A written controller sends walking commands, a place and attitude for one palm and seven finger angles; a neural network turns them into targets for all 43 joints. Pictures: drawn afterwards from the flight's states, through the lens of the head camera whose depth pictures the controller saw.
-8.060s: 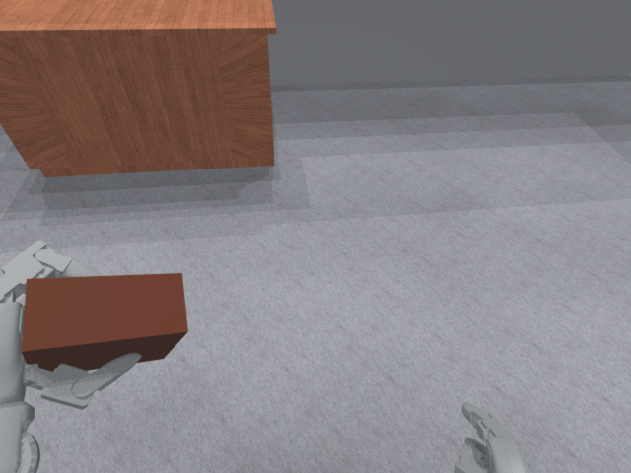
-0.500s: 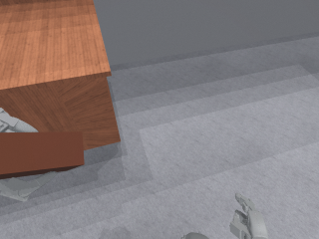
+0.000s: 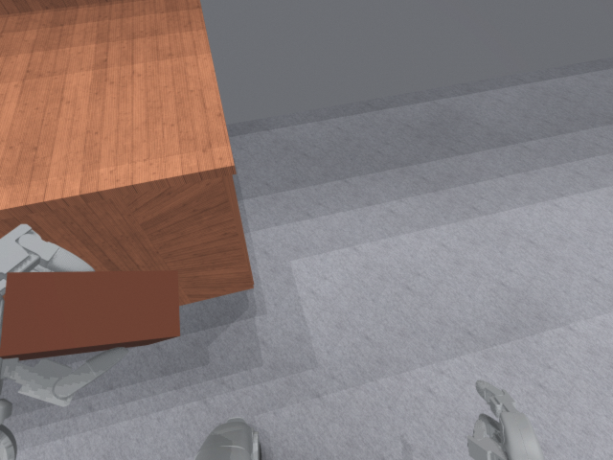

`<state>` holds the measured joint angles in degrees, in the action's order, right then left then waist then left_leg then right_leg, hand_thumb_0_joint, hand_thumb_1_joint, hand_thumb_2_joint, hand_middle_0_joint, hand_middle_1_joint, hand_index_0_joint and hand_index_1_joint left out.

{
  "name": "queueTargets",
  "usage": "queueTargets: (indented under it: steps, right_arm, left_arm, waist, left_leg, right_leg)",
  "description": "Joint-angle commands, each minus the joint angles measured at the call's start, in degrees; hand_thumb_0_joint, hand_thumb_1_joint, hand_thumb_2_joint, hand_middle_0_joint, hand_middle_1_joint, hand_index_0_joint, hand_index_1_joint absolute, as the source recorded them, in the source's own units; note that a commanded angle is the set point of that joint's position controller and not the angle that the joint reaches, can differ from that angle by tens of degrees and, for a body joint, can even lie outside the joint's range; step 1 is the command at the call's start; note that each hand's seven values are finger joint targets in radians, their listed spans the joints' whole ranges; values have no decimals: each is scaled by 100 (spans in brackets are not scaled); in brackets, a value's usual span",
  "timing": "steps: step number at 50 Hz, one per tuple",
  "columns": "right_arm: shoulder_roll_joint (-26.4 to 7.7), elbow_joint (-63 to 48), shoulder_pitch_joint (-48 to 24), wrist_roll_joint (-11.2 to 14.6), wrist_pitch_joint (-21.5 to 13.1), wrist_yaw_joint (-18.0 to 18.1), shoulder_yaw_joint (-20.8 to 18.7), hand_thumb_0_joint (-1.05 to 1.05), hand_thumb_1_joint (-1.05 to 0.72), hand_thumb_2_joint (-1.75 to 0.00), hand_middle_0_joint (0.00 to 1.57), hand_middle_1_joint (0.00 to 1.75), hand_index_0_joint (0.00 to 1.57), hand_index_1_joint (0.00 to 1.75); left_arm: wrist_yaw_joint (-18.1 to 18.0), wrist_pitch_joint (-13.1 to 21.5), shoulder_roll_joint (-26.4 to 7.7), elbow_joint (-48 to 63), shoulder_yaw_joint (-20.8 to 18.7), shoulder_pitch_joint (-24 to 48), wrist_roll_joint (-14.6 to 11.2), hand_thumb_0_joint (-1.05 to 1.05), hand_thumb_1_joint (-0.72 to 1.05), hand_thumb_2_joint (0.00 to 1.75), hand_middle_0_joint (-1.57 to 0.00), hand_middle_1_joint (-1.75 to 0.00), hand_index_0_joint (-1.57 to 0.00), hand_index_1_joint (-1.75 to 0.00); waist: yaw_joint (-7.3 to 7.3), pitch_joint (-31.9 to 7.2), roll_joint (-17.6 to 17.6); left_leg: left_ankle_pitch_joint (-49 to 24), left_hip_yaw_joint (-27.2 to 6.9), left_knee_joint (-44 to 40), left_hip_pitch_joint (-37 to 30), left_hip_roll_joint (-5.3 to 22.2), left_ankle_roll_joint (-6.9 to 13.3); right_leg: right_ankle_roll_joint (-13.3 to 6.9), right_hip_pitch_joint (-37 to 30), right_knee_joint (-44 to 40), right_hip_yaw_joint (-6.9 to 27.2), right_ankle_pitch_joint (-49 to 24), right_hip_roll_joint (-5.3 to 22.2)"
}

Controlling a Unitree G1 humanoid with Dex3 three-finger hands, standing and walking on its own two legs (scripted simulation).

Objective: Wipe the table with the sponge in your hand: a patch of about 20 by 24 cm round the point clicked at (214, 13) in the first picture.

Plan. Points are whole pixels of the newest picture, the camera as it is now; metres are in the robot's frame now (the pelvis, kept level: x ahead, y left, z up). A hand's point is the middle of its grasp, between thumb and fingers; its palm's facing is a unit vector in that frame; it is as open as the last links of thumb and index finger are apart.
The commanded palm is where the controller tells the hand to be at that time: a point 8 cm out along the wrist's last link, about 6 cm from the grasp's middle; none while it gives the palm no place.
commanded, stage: take the last steps up to it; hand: left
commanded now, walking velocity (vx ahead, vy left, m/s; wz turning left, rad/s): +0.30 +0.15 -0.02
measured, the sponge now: (116, 314) +0.23 +0.19 +0.14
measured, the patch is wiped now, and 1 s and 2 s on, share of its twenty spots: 0.00 0.00 0.00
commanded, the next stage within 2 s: come to a stop and stand still in 0.76 s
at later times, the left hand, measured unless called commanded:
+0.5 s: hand (56, 201) +0.33 +0.28 +0.17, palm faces +0.35 -0.77 -0.53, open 10.1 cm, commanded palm +0.28 +0.33 +0.17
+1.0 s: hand (26, 134) +0.43 +0.36 +0.16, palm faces +0.35 -0.83 -0.44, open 10.1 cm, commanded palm +0.37 +0.39 +0.17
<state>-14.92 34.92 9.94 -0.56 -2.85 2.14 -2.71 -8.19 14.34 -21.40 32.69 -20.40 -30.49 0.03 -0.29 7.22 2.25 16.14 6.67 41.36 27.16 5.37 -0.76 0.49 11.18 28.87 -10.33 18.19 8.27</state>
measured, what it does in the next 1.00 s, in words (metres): walks ahead: left foot, then right foot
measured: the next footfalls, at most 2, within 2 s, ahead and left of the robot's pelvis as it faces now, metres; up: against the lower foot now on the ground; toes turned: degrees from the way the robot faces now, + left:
left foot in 0.08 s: +0.13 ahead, +0.16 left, +0.00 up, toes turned +8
right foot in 0.42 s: +0.15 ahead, -0.03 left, +0.00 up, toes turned -13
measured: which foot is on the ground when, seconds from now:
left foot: up 0.00-0.06, down 0.08-0.44, up 0.46-0.80, down 0.82-1.00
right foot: down 0.00-0.08, up 0.10-0.40, down 0.42-0.82, up 0.84-1.00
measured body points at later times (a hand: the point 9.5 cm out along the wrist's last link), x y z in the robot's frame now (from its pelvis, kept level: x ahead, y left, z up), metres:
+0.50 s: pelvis +0.11 +0.05 -0.02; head +0.14 +0.02 +0.43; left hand +0.31 +0.32 +0.20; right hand +0.26 -0.16 -0.14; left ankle +0.08 +0.16 -0.70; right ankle +0.12 -0.02 -0.74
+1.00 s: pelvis +0.19 +0.13 -0.01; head +0.23 +0.14 +0.44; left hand +0.41 +0.40 +0.19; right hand +0.35 -0.09 -0.09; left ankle +0.23 +0.23 -0.74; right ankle +0.16 +0.02 -0.70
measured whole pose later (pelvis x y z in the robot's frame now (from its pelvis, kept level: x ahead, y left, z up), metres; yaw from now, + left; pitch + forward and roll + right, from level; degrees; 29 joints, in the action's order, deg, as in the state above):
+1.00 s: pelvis +0.19 +0.13 -0.01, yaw -4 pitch +0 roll +0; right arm -7.3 33.2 9.9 0.1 -4.1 1.6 1.1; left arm -8.7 11.9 -23.9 29.9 -24.0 -25.4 -1.4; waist 0.1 4.4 2.4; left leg 13.0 9.1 30.1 17.2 3.6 1.2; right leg 1.7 23.5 53.5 -5.7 25.1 2.8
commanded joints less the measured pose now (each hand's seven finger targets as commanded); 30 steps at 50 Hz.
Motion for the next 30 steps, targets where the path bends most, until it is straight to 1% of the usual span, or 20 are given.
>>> queueTargets:
  steps: [1, 2, 3, 4, 5, 6, 8, 11, 12, 16, 19, 20, 21, 22, 23, 24, 26, 27, 29, 30]
  right_arm:
    - [-147, -947, -213, 28, -286, 72, -163, 0, -90, -90, 20, 30, 20, 30]
    - [-224, -927, -100, 67, -279, 120, -211, 0, -90, -90, 20, 30, 20, 30]
    - [-321, -955, -60, 96, -291, 134, -255, 0, -90, -90, 20, 30, 20, 30]
    - [-458, -972, -101, 107, -293, 121, -319, 0, -90, -90, 20, 30, 20, 30]
    - [-416, -1041, -60, 114, -335, 86, -287, 0, -90, -90, 20, 30, 20, 30]
    - [-413, -910, -106, 118, -356, 80, -264, 0, -90, -90, 20, 30, 20, 30]
    - [-346, -812, -217, 151, -397, 73, -237, 0, -90, -90, 20, 30, 20, 30]
    - [-268, -782, -267, 179, -533, 2, -127, 0, -90, -90, 20, 30, 20, 30]
    - [-250, -808, -312, 169, -584, 0, -90, 0, -90, -90, 20, 30, 20, 30]
    - [-229, -757, -189, 109, -678, 44, 7, 0, -90, -90, 20, 30, 20, 30]
    - [-241, -697, -227, 112, -536, 137, 2, 0, -90, -90, 20, 30, 20, 30]
    - [-218, -680, -211, 119, -467, 148, -9, 0, -90, -90, 20, 30, 20, 30]
    - [-131, -708, -200, 114, -389, 140, -11, 0, -90, -90, 20, 30, 20, 30]
    - [-113, -816, -345, 80, -377, 86, 31, 0, -90, -90, 20, 30, 20, 30]
    - [-259, -713, -333, 112, -366, 14, -50, 0, -90, -90, 20, 30, 20, 30]
    - [-301, -641, -305, 120, -357, -22, -91, 0, -90, -90, 20, 30, 20, 30]
    - [-150, -568, -394, 64, -233, -12, 80, 0, -90, -90, 20, 30, 20, 30]
    - [-109, -612, -508, 70, -206, -8, 119, 0, -90, -90, 20, 30, 20, 30]
    - [-154, -630, -477, 42, -202, -2, 92, 0, -90, -90, 20, 30, 20, 30]
    - [-172, -685, -454, 40, -215, -5, 61, 0, -90, -90, 20, 30, 20, 30]
  left_arm:
    - [-299, 326, -1121, 1298, -1074, 354, -137, 0, 10, 130, -120, -160, -120, -160]
    - [-293, 326, -1031, 1101, -1012, 235, -148, 0, 10, 130, -120, -160, -120, -160]
    - [-280, 404, -939, 1305, -911, 488, -162, 0, 10, 130, -120, -160, -120, -160]
    - [-272, 455, -927, 1325, -901, 562, -171, 0, 10, 130, -120, -160, -120, -160]
    - [-284, 487, -1094, 1185, -924, 663, -90, 0, 10, 130, -120, -160, -120, -160]
    - [-222, 420, -1119, 518, -950, 580, -90, 0, 10, 130, -120, -160, -120, -160]
    - [-158, 370, -1157, 884, -935, 754, -145, 0, 10, 130, -120, -160, -120, -160]
    - [-87, 381, -867, 1442, -635, 609, -173, 0, 10, 130, -120, -160, -120, -160]
    - [-91, 382, -961, 1664, -681, 666, -168, 0, 10, 130, -120, -160, -120, -160]
    - [-138, 233, -953, 1400, -725, 363, -197, 0, 10, 130, -120, -160, -120, -160]
    - [-166, 105, -1034, 761, -937, 284, -194, 0, 10, 130, -120, -160, -120, -160]
    - [-160, 90, -1062, 581, -968, 371, -173, 0, 10, 130, -120, -160, -120, -160]
    - [-152, 73, -1182, 410, -1008, 486, -133, 0, 10, 130, -120, -160, -120, -160]
    - [-131, 45, -1130, 83, -1018, 442, -182, 0, 10, 130, -120, -160, -120, -160]
    - [-112, 81, -1081, 170, -960, 770, -269, 0, 10, 130, -120, -160, -120, -160]
    - [-78, 135, -1030, 135, -899, 855, -253, 0, 10, 130, -120, -160, -120, -160]
    - [-64, 261, -973, 126, -873, 583, -178, 0, 10, 130, -120, -160, -120, -160]
    - [-63, 326, -983, 322, -798, 735, -144, 0, 10, 130, -120, -160, -120, -160]
    - [-97, 398, -955, 488, -682, 648, -99, 0, 10, 130, -120, -160, -120, -160]
    - [-116, 403, -958, 665, -652, 652, -102, 0, 10, 130, -120, -160, -120, -160]
  waist:
    - [-31, -1572, 566]
    - [69, -1607, 114]
    - [143, -1840, -883]
    - [115, -1806, -2142]
    - [105, -1707, -1879]
    - [112, -1391, -1391]
    - [79, -1330, -1501]
    - [2, -1182, -1653]
    - [-25, -1215, -1709]
    - [-2, -1402, -1464]
    - [-44, -1499, -888]
    - [-44, -1566, -393]
    - [-3, -1636, 844]
    - [-46, -1436, 1618]
    - [-2, -1268, 1409]
    - [57, -1012, 1018]
    - [10, -980, 348]
    - [-7, -1080, 221]
    - [36, -1115, 471]
    - [22, -1160, 585]
  left_leg:
    - [-672, 640, -1389, -1307, -450, -7]
    - [-802, 488, -1699, -1945, -342, 67]
    - [-988, -106, -1840, -2661, 122, 276]
    - [-2059, -1852, -1993, -3309, 1387, 900]
    - [-2381, -2561, -2191, -3071, 1780, 1320]
    - [-1918, -2342, -2309, -2636, 1773, 1403]
    - [-1530, -1885, -2206, -2462, 1562, 1454]
    - [-1225, -998, -2406, -1796, 1090, 1201]
    - [-1267, -820, -2421, -1696, 1026, 1127]
    - [-1621, -639, -2213, -1781, 1007, 927]
    - [-1054, -455, -1469, -1426, 870, 661]
    - [-741, -301, -776, -1048, 677, 545]
    - [51, 153, 519, -137, 78, 310]
    - [1515, -22, 1817, 1066, -486, 74]
    - [1297, -672, 2622, 1258, -284, -32]
    - [1042, -888, 2932, 1378, -109, -92]
    - [587, -781, 2851, 1329, 11, -163]
    - [504, -682, 2516, 1116, -2, -138]
    - [288, -390, 1696, 752, -20, -112]
    - [171, -233, 1221, 532, -47, -100]
  right_leg:
    - [-474, -699, -26, 693, -2630, 792]
    - [-319, -347, 644, 533, -2266, 612]
    - [-129, 286, 1764, 268, -1392, 240]
    - [99, 1723, 3030, 145, 1436, -366]
    - [4, 2093, 3984, 526, 2137, -567]
    - [-13, 2385, 4277, 683, 1860, -375]
    - [109, 2586, 4178, 757, 1372, -101]
    - [133, 2080, 3360, 476, 733, -147]
    - [140, 1820, 2988, 374, 586, -172]
    - [146, 943, 1332, 9, 411, -483]
    - [70, -24, 53, -33, -116, -528]
    - [-77, -524, -425, 380, -513, -233]
    - [-518, -1086, -791, 2015, -938, 759]
    - [-1094, -1464, -1152, 3837, -1639, 1856]
    - [-1121, -1272, -1253, 3806, -1589, 2045]
    - [-1155, -985, -1255, 3484, -1517, 1995]
    - [-931, -892, -961, 2103, -2650, 1514]
    - [-839, -798, -865, 1703, -3054, 1325]
    - [-709, -762, -768, 1067, -3588, 1131]
    - [-697, -766, -730, 983, -3694, 1075]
